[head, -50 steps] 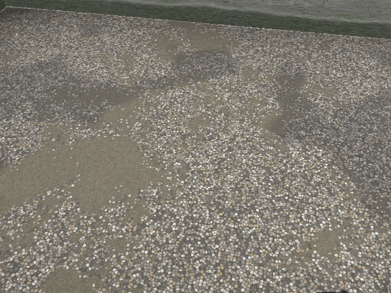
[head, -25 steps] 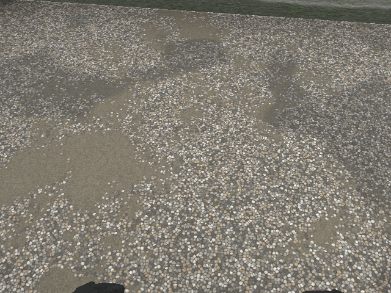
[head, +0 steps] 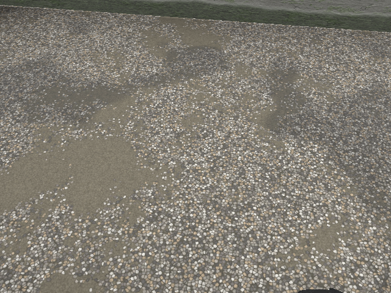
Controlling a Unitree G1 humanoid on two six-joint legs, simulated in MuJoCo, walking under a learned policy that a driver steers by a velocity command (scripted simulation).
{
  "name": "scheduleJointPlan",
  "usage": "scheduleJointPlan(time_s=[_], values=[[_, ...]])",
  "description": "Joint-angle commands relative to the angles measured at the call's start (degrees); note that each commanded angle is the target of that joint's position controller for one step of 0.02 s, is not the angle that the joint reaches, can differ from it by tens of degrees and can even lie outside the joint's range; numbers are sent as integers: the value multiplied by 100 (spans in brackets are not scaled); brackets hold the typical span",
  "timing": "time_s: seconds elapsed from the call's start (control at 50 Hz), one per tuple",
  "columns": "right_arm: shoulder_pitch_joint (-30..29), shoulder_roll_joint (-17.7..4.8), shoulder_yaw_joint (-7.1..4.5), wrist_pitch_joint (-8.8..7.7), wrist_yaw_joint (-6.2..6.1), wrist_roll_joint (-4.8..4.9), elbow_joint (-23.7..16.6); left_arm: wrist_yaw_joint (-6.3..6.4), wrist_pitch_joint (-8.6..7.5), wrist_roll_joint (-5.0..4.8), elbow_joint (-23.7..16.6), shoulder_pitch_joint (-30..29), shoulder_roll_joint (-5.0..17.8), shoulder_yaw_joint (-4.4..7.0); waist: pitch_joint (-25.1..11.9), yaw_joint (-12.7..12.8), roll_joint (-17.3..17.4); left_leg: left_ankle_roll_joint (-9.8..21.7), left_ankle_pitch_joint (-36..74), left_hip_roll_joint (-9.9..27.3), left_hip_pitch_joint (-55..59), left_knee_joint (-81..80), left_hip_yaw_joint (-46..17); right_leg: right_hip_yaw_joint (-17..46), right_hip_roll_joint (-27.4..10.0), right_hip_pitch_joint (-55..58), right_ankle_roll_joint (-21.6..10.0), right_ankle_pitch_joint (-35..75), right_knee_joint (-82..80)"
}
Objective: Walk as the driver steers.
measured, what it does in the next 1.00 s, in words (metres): stands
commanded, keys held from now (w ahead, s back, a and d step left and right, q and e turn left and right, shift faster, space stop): w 0.60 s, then no key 0.40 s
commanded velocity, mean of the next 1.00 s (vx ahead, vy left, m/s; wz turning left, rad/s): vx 0.40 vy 0.00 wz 0.00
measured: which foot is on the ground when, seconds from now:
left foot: down 0.00-1.00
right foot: down 0.00-1.00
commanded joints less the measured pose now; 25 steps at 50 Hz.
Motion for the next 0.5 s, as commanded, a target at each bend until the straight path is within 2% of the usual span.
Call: scheduleJointPlan(time_s=[0.02,0.04,0.06,0.08,0.1,0.12,0.14,0.16,0.18,0.2,0.22,0.24,0.26,0.28,0.3,0.32,0.34,0.36,0.38,0.4,0.42,0.44,0.46,0.48,0.5], values=[[-482,-311,-87,-108,42,-41,-544,-3,-49,19,-616,-635,402,121,-553,-69,47,26,2223,463,176,-398,-392,360,-303,17,-59,2069,-298],[-461,-311,-86,-123,45,-44,-531,-2,-47,23,-617,-615,387,121,-631,-60,62,30,2234,468,185,-390,-394,354,-307,46,-49,2066,-284],[-192,-335,-88,-127,-42,42,-440,17,-107,12,-473,-329,324,124,-1057,40,30,64,1221,497,351,-672,-607,256,-200,341,-45,905,-359],[-409,-378,-91,-98,-59,90,-490,11,-117,14,-506,-464,285,98,-579,78,96,76,1048,521,132,-794,-679,233,-159,141,-36,723,-419],[-491,-394,-92,-69,-63,99,-533,4,-115,18,-508,-534,283,93,-379,80,116,85,938,541,19,-855,-721,244,-154,55,-36,656,-435],[-749,-356,-72,-74,23,52,-650,-10,-64,-2,-656,-827,360,92,-65,-12,91,58,1948,511,-123,-546,-493,330,-260,-172,-27,1714,-357],[-549,-321,-73,-95,48,-18,-609,-11,-47,14,-627,-741,407,124,-378,-59,24,45,2049,490,16,-473,-446,374,-294,-52,-43,1889,-300],[-463,-316,-71,-119,59,-41,-578,-10,-45,18,-622,-696,398,125,-501,-66,21,40,2086,479,53,-433,-425,374,-307,-1,-45,1971,-276],[-166,-340,-75,-129,-27,34,-476,12,-105,7,-481,-393,328,127,-951,34,-8,61,1064,500,230,-718,-622,279,-205,306,-43,858,-352],[-368,-374,-78,-112,-46,80,-519,9,-121,9,-506,-515,276,96,-537,66,55,74,903,516,51,-822,-686,259,-172,130,-39,705,-412],[-704,-353,-67,-112,28,37,-658,-1,-73,-3,-665,-856,341,94,-125,-18,54,51,1902,500,-111,-539,-487,351,-274,-159,-31,1723,-359],[-535,-312,-67,-125,50,-21,-621,-3,-57,11,-632,-795,389,126,-420,-68,-16,47,2027,496,32,-467,-447,389,-304,-49,-50,1865,-297],[-456,-307,-64,-136,59,-36,-595,-3,-48,13,-636,-759,382,129,-505,-73,-10,36,2068,488,49,-443,-426,375,-300,-14,-42,1908,-269],[-168,-328,-66,-135,-25,39,-497,14,-98,3,-491,-450,301,123,-921,29,-7,61,1027,514,191,-734,-624,280,-197,272,-34,795,-340],[-361,-357,-70,-118,-44,81,-539,8,-114,8,-514,-556,249,93,-534,60,71,76,857,530,26,-840,-690,261,-165,112,-29,656,-396],[-438,-374,-74,-97,-52,90,-579,5,-120,12,-515,-611,254,92,-377,62,89,84,775,547,-42,-892,-727,271,-157,46,-30,608,-412],[-707,-330,-52,-102,32,44,-698,-8,-71,-7,-665,-906,328,90,-58,-30,68,58,1826,514,-169,-573,-495,352,-261,-199,-19,1659,-345],[-513,-294,-55,-121,54,-26,-653,-8,-55,11,-633,-810,376,123,-380,-75,9,47,1954,496,-10,-491,-444,397,-296,-81,-35,1826,-294],[-164,-320,-59,-127,-21,30,-530,9,-104,5,-478,-470,307,120,-833,14,-1,68,954,512,152,-751,-623,303,-198,232,-38,795,-346],[-328,-351,-65,-115,-41,69,-563,7,-120,9,-504,-549,255,91,-485,49,70,71,805,515,0,-846,-672,282,-170,89,-30,690,-401],[-656,-323,-54,-126,33,21,-695,-2,-80,1,-654,-866,317,87,-137,-36,68,54,1832,493,-114,-540,-472,377,-281,-182,-26,1739,-355],[-487,-291,-59,-145,51,-37,-651,1,-70,15,-620,-795,375,124,-458,-82,-11,50,1984,490,65,-460,-433,416,-311,-58,-49,1888,-298],[-415,-291,-59,-154,58,-46,-622,4,-61,15,-623,-761,372,128,-536,-87,-12,39,2041,485,81,-430,-410,396,-305,-28,-41,1931,-268],[-125,-315,-62,-151,-29,35,-518,24,-110,1,-476,-448,291,122,-956,15,-11,63,1009,512,225,-717,-599,299,-199,266,-33,816,-335],[-322,-344,-67,-131,-49,79,-559,19,-123,6,-500,-552,238,91,-558,47,67,77,852,526,57,-821,-664,277,-166,100,-27,674,-391]])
